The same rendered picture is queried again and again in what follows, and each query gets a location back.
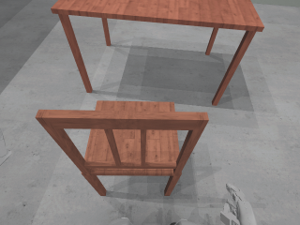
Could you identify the left robot hand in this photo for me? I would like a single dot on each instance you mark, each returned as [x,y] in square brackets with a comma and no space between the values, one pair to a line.
[4,153]

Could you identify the chair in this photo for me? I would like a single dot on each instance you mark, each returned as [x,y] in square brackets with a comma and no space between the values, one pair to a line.
[127,138]

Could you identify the table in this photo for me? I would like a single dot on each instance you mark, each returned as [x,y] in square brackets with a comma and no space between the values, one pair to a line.
[224,14]

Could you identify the right robot hand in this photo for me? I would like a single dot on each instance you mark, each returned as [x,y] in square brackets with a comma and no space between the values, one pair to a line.
[242,211]

